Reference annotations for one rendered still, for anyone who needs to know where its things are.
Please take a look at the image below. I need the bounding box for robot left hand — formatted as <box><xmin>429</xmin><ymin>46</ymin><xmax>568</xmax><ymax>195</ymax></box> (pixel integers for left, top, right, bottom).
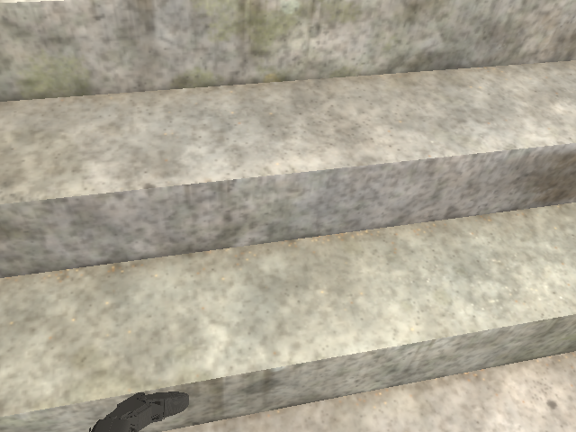
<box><xmin>89</xmin><ymin>391</ymin><xmax>189</xmax><ymax>432</ymax></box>

